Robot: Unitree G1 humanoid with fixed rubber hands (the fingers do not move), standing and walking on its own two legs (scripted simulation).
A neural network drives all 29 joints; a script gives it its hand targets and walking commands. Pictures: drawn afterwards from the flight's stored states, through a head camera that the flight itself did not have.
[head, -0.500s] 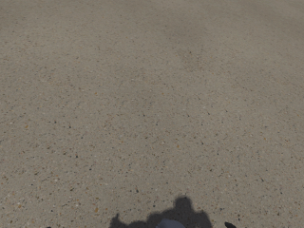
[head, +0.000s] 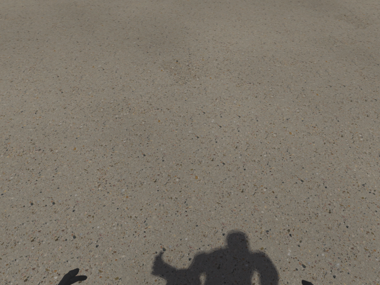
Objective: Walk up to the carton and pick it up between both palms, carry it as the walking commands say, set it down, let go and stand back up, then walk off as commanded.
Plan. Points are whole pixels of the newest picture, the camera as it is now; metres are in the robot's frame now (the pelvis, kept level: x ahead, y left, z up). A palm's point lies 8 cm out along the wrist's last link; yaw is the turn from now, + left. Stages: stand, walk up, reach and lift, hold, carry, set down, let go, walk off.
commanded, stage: walk up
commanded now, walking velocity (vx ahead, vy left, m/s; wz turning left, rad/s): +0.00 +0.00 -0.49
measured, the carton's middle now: out of the picture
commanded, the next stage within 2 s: none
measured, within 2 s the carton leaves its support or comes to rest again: neither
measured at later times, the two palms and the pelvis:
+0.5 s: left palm (77, 261) +0.21 +0.25 -0.10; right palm out of the picture -0.03 -0.25 -0.14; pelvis +0.00 +0.03 -0.01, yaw -17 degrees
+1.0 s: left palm (85, 250) +0.25 +0.25 -0.14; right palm out of the picture -0.03 -0.19 -0.10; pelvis +0.03 +0.08 +0.00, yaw -34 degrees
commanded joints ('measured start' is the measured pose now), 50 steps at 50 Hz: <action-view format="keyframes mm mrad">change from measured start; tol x32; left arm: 1 13 210 52 -64 5 -11 5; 50 -16 70 44 -56 -29 5 -23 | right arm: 1 21 -91 -23 -80 9 -11 -7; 50 -5 -85 -31 -23 -29 -65 -18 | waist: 1 16 -266 -43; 7 -31 358 -62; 20 7 119 -56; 23 112 -444 -30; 38 -68 -222 -69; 41 -24 289 -10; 50 1 134 -40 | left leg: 1 -40 -19 26 -97 23 15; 9 295 323 -181 -569 758 247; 20 255 222 72 -419 752 127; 24 -221 -10 16 221 -199 -22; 38 241 -67 95 -338 144 20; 41 233 381 -382 -672 251 187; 50 306 250 10 -533 676 204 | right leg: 1 75 -291 323 -175 582 -155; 8 -321 -58 -53 453 -280 96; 19 -96 -81 -114 144 -129 77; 24 226 -470 444 -182 670 -216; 36 46 -288 345 -161 466 -120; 41 -344 -19 -26 396 -335 95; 50 -216 -104 -67 410 -259 95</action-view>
